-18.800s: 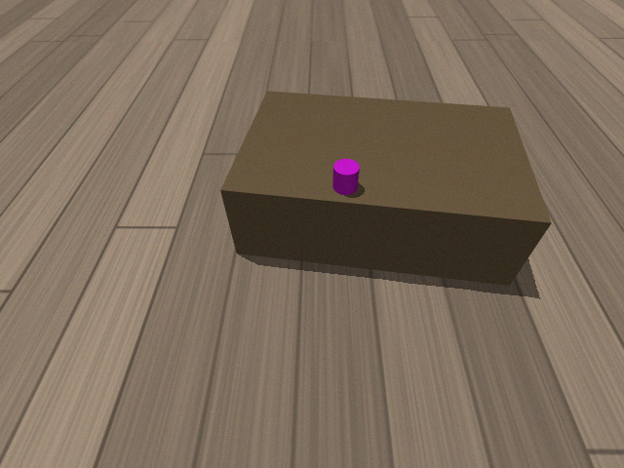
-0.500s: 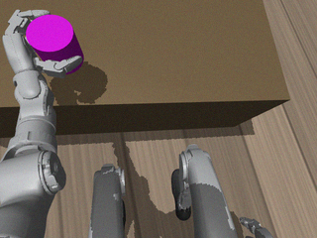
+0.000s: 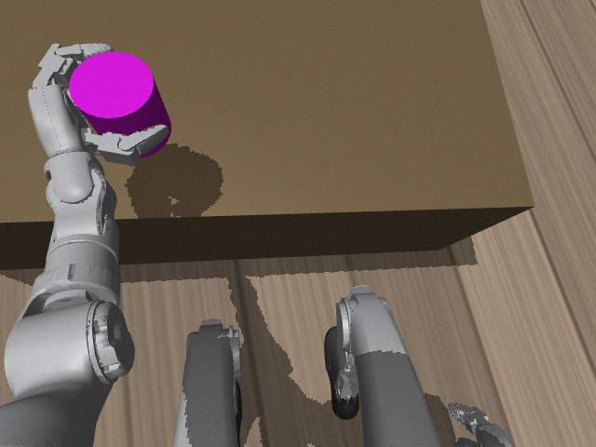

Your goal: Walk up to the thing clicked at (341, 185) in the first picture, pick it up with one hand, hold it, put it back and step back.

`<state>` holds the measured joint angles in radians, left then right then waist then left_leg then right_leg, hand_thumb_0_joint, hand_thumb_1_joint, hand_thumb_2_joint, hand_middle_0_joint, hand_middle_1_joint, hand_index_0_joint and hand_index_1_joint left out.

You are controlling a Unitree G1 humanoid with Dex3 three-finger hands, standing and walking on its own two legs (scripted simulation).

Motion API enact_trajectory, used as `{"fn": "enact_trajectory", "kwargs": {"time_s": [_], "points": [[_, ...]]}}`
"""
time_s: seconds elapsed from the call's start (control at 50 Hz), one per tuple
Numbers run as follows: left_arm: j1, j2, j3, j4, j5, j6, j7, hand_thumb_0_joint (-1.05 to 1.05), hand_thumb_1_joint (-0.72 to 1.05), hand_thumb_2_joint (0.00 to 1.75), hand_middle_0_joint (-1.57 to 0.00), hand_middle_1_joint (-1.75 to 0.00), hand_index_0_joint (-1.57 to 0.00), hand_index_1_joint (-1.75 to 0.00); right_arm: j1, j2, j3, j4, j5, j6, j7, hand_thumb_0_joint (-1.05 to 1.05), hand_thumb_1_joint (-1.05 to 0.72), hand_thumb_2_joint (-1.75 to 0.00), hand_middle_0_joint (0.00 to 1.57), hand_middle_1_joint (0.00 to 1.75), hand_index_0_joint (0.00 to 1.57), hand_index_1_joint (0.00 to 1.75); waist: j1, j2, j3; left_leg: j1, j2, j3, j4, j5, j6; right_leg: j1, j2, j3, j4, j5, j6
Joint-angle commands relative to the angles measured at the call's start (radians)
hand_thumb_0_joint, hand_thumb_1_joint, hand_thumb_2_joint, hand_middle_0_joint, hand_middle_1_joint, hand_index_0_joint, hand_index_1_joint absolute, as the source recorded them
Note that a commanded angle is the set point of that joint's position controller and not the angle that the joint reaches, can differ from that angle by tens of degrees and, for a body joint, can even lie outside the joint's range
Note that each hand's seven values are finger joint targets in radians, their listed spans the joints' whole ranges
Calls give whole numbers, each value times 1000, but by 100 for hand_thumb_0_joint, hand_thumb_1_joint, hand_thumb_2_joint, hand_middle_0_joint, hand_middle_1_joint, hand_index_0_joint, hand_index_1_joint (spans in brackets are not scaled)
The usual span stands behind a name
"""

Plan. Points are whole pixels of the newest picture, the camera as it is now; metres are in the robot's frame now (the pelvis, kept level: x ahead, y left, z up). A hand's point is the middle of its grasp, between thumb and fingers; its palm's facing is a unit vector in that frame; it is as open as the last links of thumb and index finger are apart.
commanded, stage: lift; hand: left
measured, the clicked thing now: (125, 108) +0.54 +0.17 +0.00
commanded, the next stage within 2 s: hold in 1.78 s
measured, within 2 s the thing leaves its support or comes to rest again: neither
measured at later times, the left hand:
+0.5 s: hand (99, 104) +0.50 +0.17 +0.07, palm faces +0.22 -0.97 -0.06, open 11.8 cm
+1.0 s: hand (55, 80) +0.44 +0.15 +0.18, palm faces +0.21 -0.98 -0.05, open 11.8 cm
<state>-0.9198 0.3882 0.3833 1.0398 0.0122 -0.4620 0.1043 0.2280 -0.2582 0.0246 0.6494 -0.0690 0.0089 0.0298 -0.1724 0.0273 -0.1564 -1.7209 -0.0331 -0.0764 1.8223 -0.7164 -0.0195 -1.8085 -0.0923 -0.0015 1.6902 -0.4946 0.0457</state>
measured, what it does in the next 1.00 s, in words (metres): rises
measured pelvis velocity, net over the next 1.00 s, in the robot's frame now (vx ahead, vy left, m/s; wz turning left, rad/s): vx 0.04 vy -0.01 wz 0.00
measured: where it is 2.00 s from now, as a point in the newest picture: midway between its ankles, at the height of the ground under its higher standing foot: (286, 414)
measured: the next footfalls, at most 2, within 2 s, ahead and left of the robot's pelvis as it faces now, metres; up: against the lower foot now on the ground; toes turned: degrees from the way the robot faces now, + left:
none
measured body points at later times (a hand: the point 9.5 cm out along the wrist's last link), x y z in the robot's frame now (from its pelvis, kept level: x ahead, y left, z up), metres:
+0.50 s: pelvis +0.01 +0.00 +0.06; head +0.18 +0.01 +0.48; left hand +0.48 +0.22 +0.08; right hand +0.08 -0.27 -0.07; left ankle +0.04 +0.12 -0.48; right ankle +0.11 -0.15 -0.48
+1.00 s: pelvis +0.04 -0.01 +0.15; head +0.14 +0.00 +0.59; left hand +0.42 +0.20 +0.19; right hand +0.15 -0.27 +0.03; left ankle +0.04 +0.12 -0.48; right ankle +0.11 -0.15 -0.48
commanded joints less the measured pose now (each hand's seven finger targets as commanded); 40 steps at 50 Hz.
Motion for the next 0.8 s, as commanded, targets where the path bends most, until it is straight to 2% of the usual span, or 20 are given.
{"fn": "enact_trajectory", "kwargs": {"time_s": [0.0, 0.02, 0.04, 0.06, 0.1, 0.14, 0.22, 0.24, 0.3, 0.34, 0.42, 0.46, 0.48, 0.5, 0.56, 0.6, 0.68, 0.7, 0.74, 0.78], "points": [[-345, 186, 17, -125, -7, -89, 8, 0, 25, 125, -115, -130, -116, -131, 197, -192, -65, -5, 0, -16, -8, 0, -89, -90, 20, 30, 20, 30, -29, 85, -582, 267, -4, 47, -261, 285, 29, 515, 33, -39, -151, 188, -84], [-338, 180, 27, -114, -11, -93, 8, 0, 24, 118, -114, -131, -118, -130, 200, -195, -65, -9, -2, -15, -7, 0, -91, -91, 20, 30, 20, 30, -27, 80, -581, 268, -2, 42, -264, 295, 27, 499, 32, -39, -146, 197, -85], [-387, 182, 3, -190, -6, -108, 6, 0, 21, 121, -116, -134, -119, -133, 197, -189, -63, -13, -6, -17, -5, 0, -92, -91, 20, 30, 20, 30, -29, 113, -613, 282, -3, 45, -268, 299, 26, 515, 33, -38, -145, 200, -86], [-393, 197, 14, -221, -3, -111, 5, 0, 20, 121, -116, -135, -120, -134, 194, -194, -71, -29, -7, -17, -4, 0, -92, -91, 20, 30, 20, 30, -16, 135, -688, 327, -4, 47, -267, 321, 25, 547, 29, -32, -149, 226, -86], [-383, 176, -5, -228, -2, -112, -5, 0, 22, 123, -119, -137, -122, -135, 196, -187, -67, -35, -3, -14, 0, 0, -92, -91, 20, 30, 20, 30, -11, 134, -682, 356, -3, 42, -293, 338, 19, 555, 33, -39, -154, 232, -91], [-329, 192, 19, -207, -11, -108, -12, 0, 20, 124, -119, -136, -122, -135, 198, -198, -77, -31, 1, -12, -2, 0, -92, -91, 20, 30, 20, 30, 1, 139, -697, 385, -3, 44, -311, 333, 19, 576, 32, -39, -169, 224, -90], [-345, 181, -9, -365, -21, -97, -14, 0, 19, 123, -117, -135, -120, -134, 185, -191, -86, -47, 11, -9, -6, 0, -92, -91, 20, 30, 20, 30, 13, 154, -754, 464, 3, 38, -360, 302, 19, 627, 38, -43, -216, 188, -88], [-335, 166, -20, -362, -24, -88, -13, 0, 18, 123, -117, -135, -120, -134, 188, -188, -86, -44, 12, -9, -8, 0, -92, -91, 20, 30, 20, 30, 0, 140, -738, 446, 2, 41, -366, 286, 23, 655, 38, -39, -235, 185, -85], [-246, 148, -11, -361, -47, -67, -6, 0, 18, 123, -117, -136, -121, -135, 179, -185, -92, -31, 23, -13, -19, 0, -92, -91, 20, 30, 20, 30, 12, 65, -685, 423, 1, 46, -399, 229, 33, 720, 42, -36, -292, 142, -74], [-180, 132, -20, -377, -50, -59, -9, 0, 21, 124, -119, -138, -122, -136, 169, -172, -87, -28, 27, -13, -22, 0, -92, -91, 20, 30, 20, 30, 19, 58, -689, 440, 4, 50, -411, 257, 35, 761, 42, -32, -313, 173, -72], [-198, 88, -61, -464, -53, -62, 5, 0, 21, 126, -120, -140, -123, -138, 155, -164, -94, -23, 32, -20, -30, 0, -92, -91, 20, 30, 20, 30, 29, 82, -630, 523, 10, 43, -458, 305, 25, 766, 44, -33, -342, 205, -79], [-85, 70, -45, -361, -54, -51, 16, 0, 20, 126, -120, -139, -123, -138, 153, -161, -101, -4, 34, -21, -34, 0, -92, -91, 20, 30, 20, 30, 41, 35, -540, 513, 13, 43, -485, 290, 27, 773, 49, -35, -378, 188, -75], [-52, 36, -70, -352, -55, -51, 11, 0, 20, 126, -119, -138, -122, -137, 146, -148, -90, -5, 33, -22, -32, 0, -92, -91, 20, 30, 20, 30, 31, 42, -511, 509, 15, 44, -495, 305, 26, 769, 49, -33, -386, 203, -77], [-76, 38, -76, -446, -58, -63, 14, 0, 19, 126, -119, -138, -122, -137, 145, -148, -96, -11, 34, -24, -31, 0, -91, -91, 20, 30, 20, 30, 46, 57, -535, 551, 15, 42, -516, 307, 24, 787, 51, -35, -402, 200, -77], [-98, 6, -131, -517, -57, -61, 13, 0, 20, 125, -119, -138, -122, -136, 117, -147, -101, -36, 38, -28, -33, 0, -91, -90, 20, 30, 20, 30, 51, 76, -528, 637, 19, 31, -566, 294, 17, 805, 56, -42, -445, 179, -78], [3, 17, -94, -465, -63, -47, 17, 0, 19, 126, -121, -138, -124, -137, 111, -148, -101, -34, 43, -29, -36, 0, -91, -90, 20, 30, 20, 30, 71, 53, -506, 665, 22, 25, -596, 313, 15, 846, 55, -43, -465, 196, -76], [62, -41, -142, -617, -87, -37, 19, 0, 18, 127, -122, -141, -126, -140, 92, -136, -101, -57, 50, -31, -38, 0, -91, -90, 20, 30, 20, 30, 87, 52, -532, 750, 23, 25, -656, 360, 11, 948, 61, -45, -517, 239, -74], [72, -20, -135, -635, -85, -30, 25, 0, 18, 127, -124, -141, -127, -140, 91, -137, -99, -61, 55, -31, -42, 0, -92, -90, 20, 30, 20, 30, 96, 39, -519, 766, 23, 23, -677, 348, 12, 971, 62, -45, -536, 228, -72], [176, -54, -154, -577, -87, -9, 25, 0, 18, 129, -125, -143, -128, -142, 82, -138, -105, -42, 56, -30, -50, 0, -91, -90, 20, 30, 20, 30, 90, 13, -437, 770, 27, 23, -702, 339, 13, 970, 65, -44, -565, 222, -69], [116, -61, -167, -662, -90, -15, 36, 0, 17, 129, -126, -143, -128, -142, 73, -119, -97, -58, 56, -36, -54, 0, -92, -90, 20, 30, 20, 30, 87, -5, -431, 768, 23, 33, -720, 316, 22, 1030, 66, -37, -605, 213, -61]]}}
